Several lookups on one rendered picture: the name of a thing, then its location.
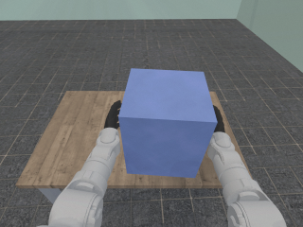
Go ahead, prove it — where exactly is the robot left upper arm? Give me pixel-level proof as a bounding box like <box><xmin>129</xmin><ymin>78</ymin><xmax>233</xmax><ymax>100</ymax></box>
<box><xmin>36</xmin><ymin>188</ymin><xmax>103</xmax><ymax>227</ymax></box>

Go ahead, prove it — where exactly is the left robot hand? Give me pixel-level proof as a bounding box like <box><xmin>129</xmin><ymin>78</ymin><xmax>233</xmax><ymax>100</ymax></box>
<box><xmin>104</xmin><ymin>100</ymin><xmax>122</xmax><ymax>129</ymax></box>

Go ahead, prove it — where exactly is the left robot forearm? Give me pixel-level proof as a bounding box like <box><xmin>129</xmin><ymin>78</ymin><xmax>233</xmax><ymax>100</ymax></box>
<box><xmin>48</xmin><ymin>128</ymin><xmax>120</xmax><ymax>224</ymax></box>

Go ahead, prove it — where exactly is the robot right upper arm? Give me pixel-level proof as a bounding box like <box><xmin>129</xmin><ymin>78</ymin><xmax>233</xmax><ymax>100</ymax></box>
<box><xmin>227</xmin><ymin>201</ymin><xmax>286</xmax><ymax>227</ymax></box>

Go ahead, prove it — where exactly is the carton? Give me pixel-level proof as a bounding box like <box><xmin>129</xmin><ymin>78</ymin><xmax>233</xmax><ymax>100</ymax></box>
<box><xmin>118</xmin><ymin>68</ymin><xmax>218</xmax><ymax>178</ymax></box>

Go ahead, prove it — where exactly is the table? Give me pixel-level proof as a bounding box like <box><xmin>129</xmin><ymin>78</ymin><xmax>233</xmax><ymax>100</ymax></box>
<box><xmin>16</xmin><ymin>91</ymin><xmax>253</xmax><ymax>204</ymax></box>

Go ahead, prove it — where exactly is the right robot hand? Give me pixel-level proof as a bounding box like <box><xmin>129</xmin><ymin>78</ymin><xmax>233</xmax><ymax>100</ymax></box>
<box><xmin>213</xmin><ymin>105</ymin><xmax>225</xmax><ymax>133</ymax></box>

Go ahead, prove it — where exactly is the right robot forearm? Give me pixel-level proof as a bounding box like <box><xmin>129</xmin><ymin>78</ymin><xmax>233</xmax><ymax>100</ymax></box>
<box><xmin>207</xmin><ymin>131</ymin><xmax>287</xmax><ymax>227</ymax></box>

